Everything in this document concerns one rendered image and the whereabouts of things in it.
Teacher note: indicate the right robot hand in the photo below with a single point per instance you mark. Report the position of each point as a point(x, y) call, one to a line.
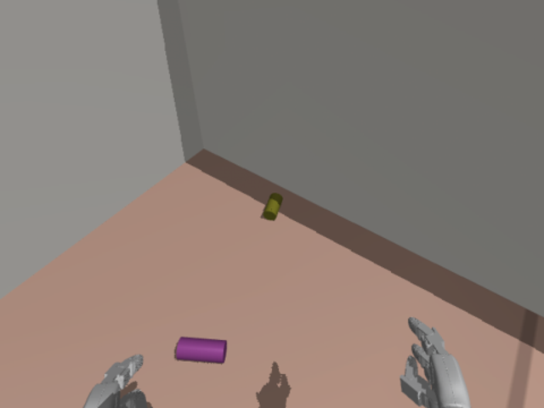
point(440, 368)

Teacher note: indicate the left robot hand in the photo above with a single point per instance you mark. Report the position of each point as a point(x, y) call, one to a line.
point(107, 394)

